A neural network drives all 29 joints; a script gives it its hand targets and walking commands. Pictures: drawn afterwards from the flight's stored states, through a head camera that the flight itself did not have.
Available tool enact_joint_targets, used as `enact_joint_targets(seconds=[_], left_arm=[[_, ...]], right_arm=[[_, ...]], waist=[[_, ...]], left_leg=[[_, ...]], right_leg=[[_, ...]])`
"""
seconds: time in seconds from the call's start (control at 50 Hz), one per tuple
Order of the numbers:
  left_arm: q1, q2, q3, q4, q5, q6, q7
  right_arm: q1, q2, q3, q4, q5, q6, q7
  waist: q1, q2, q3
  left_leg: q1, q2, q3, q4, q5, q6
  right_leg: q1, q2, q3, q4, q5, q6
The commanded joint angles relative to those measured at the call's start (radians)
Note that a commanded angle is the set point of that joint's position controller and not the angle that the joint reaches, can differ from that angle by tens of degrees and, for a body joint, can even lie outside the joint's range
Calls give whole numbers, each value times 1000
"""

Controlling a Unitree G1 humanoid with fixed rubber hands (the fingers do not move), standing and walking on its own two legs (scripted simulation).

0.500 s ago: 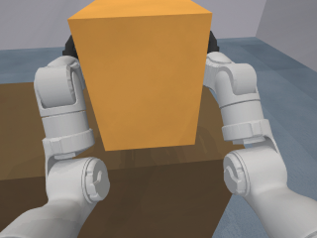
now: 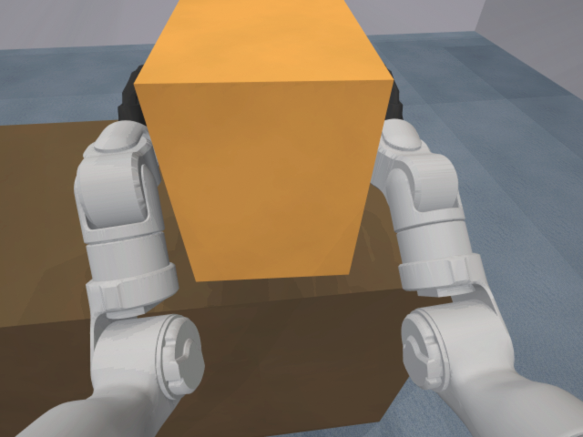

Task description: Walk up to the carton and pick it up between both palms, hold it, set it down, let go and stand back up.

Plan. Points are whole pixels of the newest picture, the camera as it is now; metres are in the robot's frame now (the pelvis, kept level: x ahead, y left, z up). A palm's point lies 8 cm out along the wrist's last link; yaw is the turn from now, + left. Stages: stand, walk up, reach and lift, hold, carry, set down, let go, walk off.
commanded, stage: set down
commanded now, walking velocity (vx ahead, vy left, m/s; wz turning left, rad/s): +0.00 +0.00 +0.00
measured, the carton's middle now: (267, 121) +0.43 -0.01 +0.25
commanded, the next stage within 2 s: none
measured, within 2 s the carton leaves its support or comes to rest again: neither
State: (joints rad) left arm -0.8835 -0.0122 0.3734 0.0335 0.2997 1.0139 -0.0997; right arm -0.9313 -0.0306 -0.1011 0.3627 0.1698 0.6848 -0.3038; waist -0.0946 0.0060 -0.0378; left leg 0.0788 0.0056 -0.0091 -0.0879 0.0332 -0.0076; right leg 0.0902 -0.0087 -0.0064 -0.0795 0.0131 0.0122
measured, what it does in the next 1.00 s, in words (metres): stands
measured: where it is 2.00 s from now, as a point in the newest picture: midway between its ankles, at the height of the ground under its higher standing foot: outside the picture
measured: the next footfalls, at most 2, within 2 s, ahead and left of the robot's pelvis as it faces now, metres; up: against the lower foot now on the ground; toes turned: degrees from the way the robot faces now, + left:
none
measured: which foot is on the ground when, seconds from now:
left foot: down 0.00-1.00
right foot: down 0.00-1.00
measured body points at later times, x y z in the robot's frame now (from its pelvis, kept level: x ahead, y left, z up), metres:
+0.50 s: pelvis +0.02 +0.00 +0.00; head +0.00 +0.00 +0.45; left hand +0.42 +0.13 +0.25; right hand +0.42 -0.15 +0.24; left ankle -0.01 +0.12 -0.76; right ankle -0.02 -0.12 -0.76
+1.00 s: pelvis +0.02 +0.01 +0.00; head +0.02 +0.01 +0.45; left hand +0.45 +0.13 +0.22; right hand +0.44 -0.15 +0.21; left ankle -0.01 +0.12 -0.76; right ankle -0.02 -0.12 -0.76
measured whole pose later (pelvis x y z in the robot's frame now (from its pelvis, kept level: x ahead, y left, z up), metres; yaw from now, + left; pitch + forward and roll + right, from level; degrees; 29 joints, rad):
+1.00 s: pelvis +0.02 +0.01 +0.00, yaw -1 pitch +1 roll +0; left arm -0.91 -0.02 0.40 0.34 0.30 0.74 -0.08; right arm -0.92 0.01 -0.19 0.58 0.00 0.46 -0.23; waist -0.08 0.00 -0.03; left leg 0.07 0.00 0.01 -0.09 0.01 0.00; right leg 0.08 -0.02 0.01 -0.09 0.00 0.02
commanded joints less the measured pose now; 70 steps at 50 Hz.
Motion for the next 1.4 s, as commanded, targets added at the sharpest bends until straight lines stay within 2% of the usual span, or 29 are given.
enact_joint_targets(seconds=[0.0,0.28,0.6,0.88,1.16,1.38], left_arm=[[-671,-344,-362,-102,-177,-30,-131],[-613,-318,-320,-74,-149,-29,-161],[-628,-315,-308,-1,-135,-130,-144],[-664,-322,-270,161,-116,-285,-91],[-764,-358,-263,412,-148,-510,-8],[-835,-367,-243,549,-151,-632,8]], right_arm=[[-738,355,244,-248,115,-67,100],[-686,341,231,-240,97,-77,105],[-673,360,206,-178,30,-145,134],[-690,396,159,-39,-59,-254,175],[-750,488,109,175,-132,-371,203],[-761,547,40,299,-188,-407,211]], waist=[[-5,33,-490],[-3,5,-434],[-2,12,-470],[16,10,-504],[36,14,-589],[35,14,-605]], left_leg=[[229,-42,14,115,427,-10],[198,-52,27,99,456,-8],[183,-56,34,76,442,-8],[158,-51,35,65,436,-4],[144,-45,23,118,491,2],[104,-47,16,129,476,10]], right_leg=[[136,61,-10,84,286,57],[198,68,-11,93,403,68],[208,65,-9,91,426,62],[195,56,6,80,429,42],[155,50,14,72,459,2],[121,43,15,63,432,-17]])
